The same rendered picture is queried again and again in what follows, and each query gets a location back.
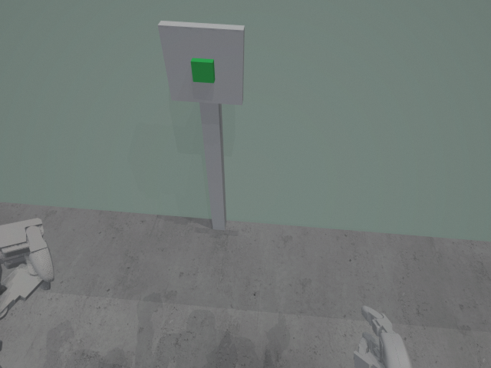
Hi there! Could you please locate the panel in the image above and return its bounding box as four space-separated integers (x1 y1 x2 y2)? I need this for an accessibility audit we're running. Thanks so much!
158 21 245 230

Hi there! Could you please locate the robot left hand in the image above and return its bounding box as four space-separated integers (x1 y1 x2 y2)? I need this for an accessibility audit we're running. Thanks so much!
0 218 54 320

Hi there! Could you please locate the robot right hand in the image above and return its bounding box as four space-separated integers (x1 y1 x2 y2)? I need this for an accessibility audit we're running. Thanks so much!
354 306 413 368

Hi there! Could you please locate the button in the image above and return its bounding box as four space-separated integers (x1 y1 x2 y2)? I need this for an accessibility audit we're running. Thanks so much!
191 58 215 83

